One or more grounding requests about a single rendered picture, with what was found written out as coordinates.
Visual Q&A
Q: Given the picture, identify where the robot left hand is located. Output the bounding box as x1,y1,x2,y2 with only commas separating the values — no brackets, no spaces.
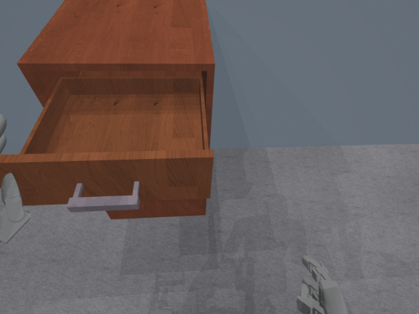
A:
0,114,31,244

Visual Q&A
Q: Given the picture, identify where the handle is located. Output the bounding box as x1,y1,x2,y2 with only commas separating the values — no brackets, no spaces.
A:
67,181,140,212

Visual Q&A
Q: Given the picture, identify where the drawer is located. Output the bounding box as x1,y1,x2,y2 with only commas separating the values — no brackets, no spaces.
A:
0,77,213,206

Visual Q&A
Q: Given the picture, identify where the robot right hand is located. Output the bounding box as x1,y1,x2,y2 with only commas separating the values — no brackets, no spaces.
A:
297,255,348,314

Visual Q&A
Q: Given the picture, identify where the cabinet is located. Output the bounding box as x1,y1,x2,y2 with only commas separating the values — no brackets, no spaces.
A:
17,0,215,219

